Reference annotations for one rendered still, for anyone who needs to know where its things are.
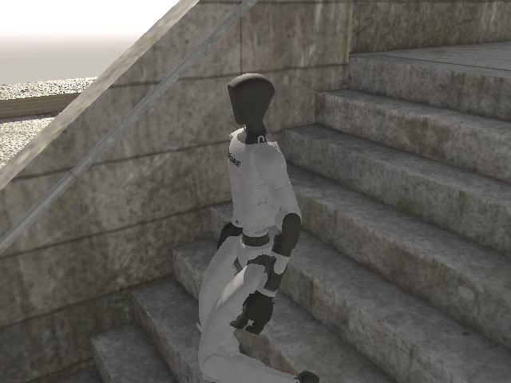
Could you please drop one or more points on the left robot hand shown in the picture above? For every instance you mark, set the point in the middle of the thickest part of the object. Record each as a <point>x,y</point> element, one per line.
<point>258,308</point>

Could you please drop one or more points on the right robot hand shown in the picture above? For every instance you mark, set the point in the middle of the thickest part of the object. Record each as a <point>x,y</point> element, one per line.
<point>229,230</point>

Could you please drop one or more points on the robot left forearm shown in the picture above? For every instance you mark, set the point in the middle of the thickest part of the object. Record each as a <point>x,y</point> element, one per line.
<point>276,264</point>

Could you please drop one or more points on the robot left upper arm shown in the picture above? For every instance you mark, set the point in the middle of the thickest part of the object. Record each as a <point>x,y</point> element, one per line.
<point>271,165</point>

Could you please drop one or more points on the robot right thigh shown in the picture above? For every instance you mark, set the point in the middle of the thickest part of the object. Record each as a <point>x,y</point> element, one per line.
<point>218,275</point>

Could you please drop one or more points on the robot right upper arm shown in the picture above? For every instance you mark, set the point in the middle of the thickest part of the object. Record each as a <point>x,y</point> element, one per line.
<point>235,132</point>

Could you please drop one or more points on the robot right forearm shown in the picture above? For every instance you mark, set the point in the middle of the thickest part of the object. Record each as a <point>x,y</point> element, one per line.
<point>235,222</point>

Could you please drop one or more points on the left robot shin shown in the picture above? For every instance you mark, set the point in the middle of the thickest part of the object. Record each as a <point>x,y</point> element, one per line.
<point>239,368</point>

